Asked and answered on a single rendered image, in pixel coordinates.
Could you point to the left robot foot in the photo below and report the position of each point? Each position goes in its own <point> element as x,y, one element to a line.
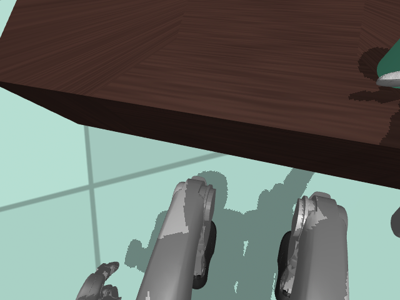
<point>200,280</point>

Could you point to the can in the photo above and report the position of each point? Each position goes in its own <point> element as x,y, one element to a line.
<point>390,62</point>

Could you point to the right robot hand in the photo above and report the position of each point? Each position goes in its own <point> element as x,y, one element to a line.
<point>391,79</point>

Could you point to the left robot hand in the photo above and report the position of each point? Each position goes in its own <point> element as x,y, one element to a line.
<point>93,287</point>

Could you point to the right robot foot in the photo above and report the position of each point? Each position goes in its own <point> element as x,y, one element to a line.
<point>282,261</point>

